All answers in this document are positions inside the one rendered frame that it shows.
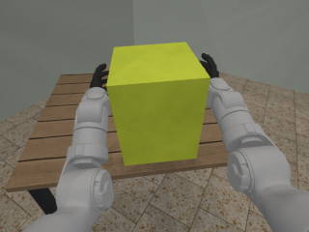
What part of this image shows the right robot forearm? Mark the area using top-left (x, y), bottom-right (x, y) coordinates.
top-left (206, 77), bottom-right (292, 181)

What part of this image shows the left robot upper arm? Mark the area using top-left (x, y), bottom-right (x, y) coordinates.
top-left (21, 167), bottom-right (114, 232)

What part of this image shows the carton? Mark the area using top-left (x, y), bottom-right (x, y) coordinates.
top-left (106, 42), bottom-right (211, 166)

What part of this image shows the left robot forearm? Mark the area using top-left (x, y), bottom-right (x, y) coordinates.
top-left (55, 87), bottom-right (111, 207)

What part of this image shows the right robot upper arm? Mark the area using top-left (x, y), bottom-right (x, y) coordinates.
top-left (227, 145), bottom-right (309, 232)

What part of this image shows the left robot hand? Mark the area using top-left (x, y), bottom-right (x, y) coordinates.
top-left (89, 63), bottom-right (109, 96)

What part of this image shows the right robot hand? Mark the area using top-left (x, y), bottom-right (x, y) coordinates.
top-left (199, 53), bottom-right (219, 79)

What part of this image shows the table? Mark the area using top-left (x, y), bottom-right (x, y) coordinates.
top-left (5, 73), bottom-right (231, 215)

